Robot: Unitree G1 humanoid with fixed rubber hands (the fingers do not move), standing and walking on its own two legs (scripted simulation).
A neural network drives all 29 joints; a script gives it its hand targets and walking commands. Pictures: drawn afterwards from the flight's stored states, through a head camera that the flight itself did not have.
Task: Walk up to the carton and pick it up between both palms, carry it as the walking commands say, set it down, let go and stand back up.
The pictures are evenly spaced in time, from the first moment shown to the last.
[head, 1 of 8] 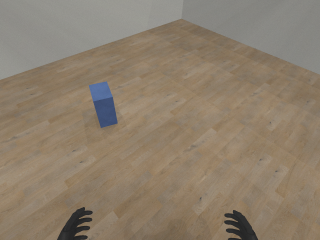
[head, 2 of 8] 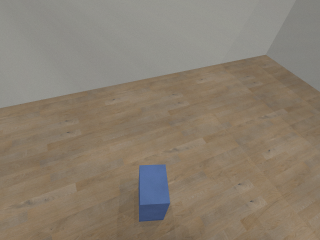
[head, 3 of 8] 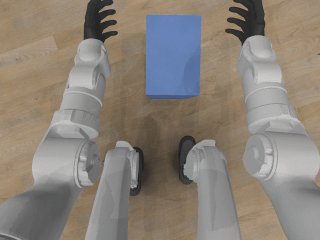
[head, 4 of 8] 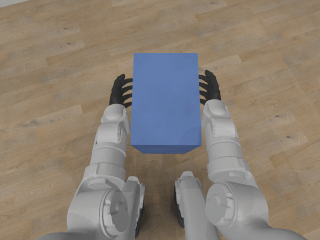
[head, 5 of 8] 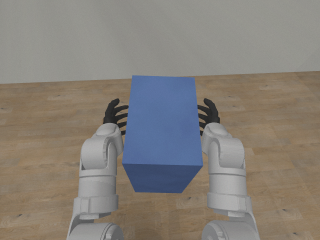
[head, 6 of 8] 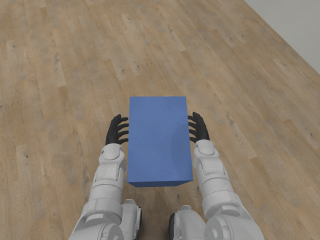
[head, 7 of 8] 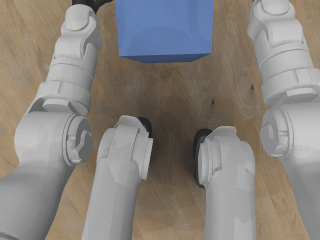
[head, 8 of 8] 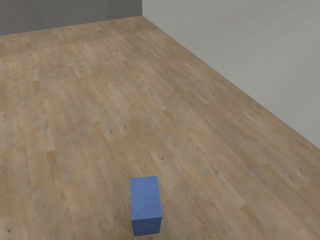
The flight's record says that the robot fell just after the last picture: no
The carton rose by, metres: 0.65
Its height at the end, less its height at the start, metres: +0.00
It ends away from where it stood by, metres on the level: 0.71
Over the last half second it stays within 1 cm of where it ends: yes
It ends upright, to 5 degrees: yes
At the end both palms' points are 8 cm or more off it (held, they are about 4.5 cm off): yes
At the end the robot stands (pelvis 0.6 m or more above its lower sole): yes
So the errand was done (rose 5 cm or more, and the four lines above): yes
